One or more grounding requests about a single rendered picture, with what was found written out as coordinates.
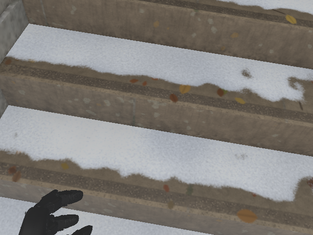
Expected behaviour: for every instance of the robot left hand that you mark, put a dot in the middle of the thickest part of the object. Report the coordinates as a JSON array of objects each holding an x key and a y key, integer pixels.
[{"x": 38, "y": 220}]

